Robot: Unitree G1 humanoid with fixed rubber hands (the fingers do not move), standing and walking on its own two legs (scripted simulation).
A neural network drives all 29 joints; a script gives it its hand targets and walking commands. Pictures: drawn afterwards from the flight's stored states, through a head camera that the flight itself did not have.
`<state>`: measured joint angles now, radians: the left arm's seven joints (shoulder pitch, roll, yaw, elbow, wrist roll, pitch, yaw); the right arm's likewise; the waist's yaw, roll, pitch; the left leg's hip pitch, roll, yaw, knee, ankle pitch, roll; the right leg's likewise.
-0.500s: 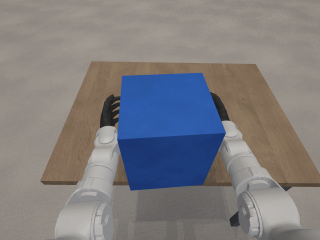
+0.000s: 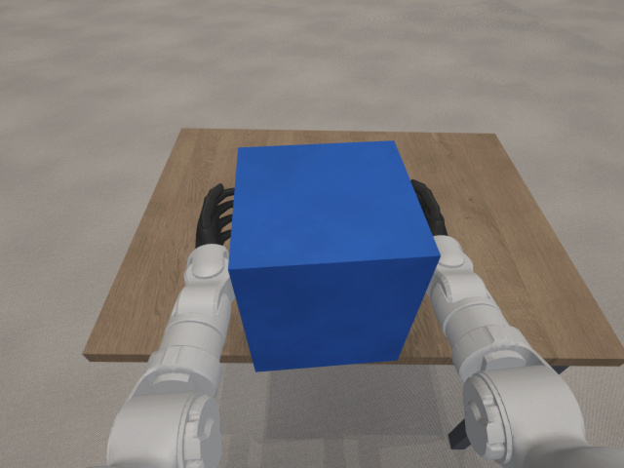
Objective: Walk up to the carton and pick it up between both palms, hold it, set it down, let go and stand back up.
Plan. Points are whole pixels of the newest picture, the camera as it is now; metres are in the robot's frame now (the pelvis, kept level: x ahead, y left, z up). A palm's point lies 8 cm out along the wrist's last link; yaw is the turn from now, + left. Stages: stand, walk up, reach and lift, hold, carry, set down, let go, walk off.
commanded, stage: reach and lift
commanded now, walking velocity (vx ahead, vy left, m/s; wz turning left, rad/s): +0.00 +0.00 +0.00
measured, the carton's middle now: (322, 260) +0.38 +0.01 +0.06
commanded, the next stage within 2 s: none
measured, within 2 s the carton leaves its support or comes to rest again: neither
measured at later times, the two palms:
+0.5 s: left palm (199, 226) +0.37 +0.16 +0.13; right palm (434, 221) +0.39 -0.14 +0.14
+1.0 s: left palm (188, 205) +0.37 +0.17 +0.17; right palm (433, 208) +0.39 -0.13 +0.16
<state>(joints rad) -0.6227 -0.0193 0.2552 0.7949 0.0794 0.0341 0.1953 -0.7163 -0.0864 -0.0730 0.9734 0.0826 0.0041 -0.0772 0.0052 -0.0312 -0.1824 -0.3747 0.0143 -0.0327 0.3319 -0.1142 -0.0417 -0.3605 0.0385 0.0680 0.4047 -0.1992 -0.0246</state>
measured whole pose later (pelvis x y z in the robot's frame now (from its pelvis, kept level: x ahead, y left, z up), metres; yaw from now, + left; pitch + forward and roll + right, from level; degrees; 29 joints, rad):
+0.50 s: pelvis -0.01 +0.00 +0.00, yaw +0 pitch +5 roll +0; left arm -0.63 -0.02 0.25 0.69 0.08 0.11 0.19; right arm -0.72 -0.09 -0.07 0.92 0.10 0.02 -0.09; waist 0.01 -0.03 -0.18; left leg -0.31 0.02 -0.03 0.33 -0.11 -0.04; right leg -0.28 0.04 0.07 0.38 -0.18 -0.02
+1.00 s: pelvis -0.01 +0.01 +0.00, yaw +0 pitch +4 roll +0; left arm -0.67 -0.01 0.26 0.49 0.08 0.43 0.18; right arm -0.72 -0.09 -0.07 0.72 0.22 0.29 -0.16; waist 0.01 -0.03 -0.17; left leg -0.28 0.02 -0.03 0.33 -0.12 -0.03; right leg -0.24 0.04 0.07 0.36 -0.18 -0.01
